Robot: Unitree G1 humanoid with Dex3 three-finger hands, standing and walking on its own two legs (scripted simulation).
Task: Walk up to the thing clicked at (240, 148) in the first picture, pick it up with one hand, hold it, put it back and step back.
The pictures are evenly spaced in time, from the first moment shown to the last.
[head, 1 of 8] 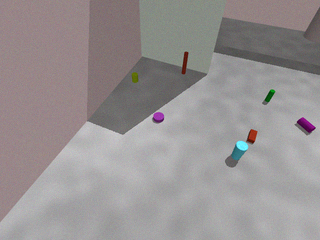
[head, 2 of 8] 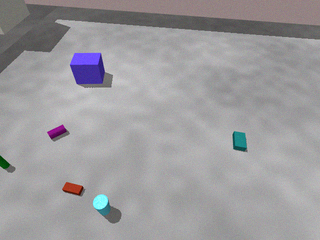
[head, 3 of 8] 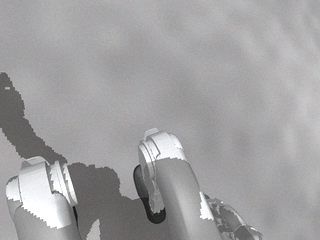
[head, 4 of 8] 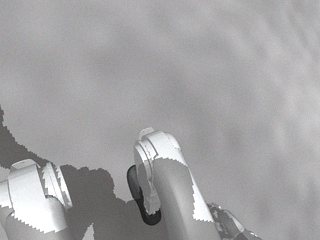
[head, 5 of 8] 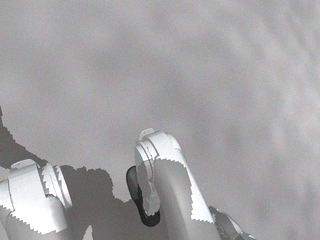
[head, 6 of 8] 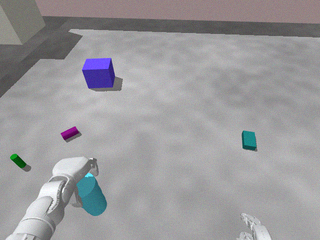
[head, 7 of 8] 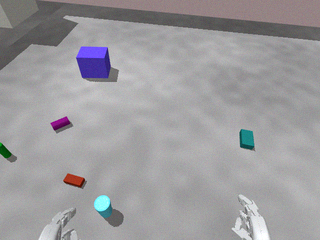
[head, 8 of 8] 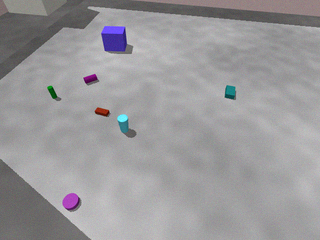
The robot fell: no
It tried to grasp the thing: yes
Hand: left
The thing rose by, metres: 0.57
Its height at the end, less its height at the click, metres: +0.00
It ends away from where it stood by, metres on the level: 0.05
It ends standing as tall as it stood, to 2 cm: yes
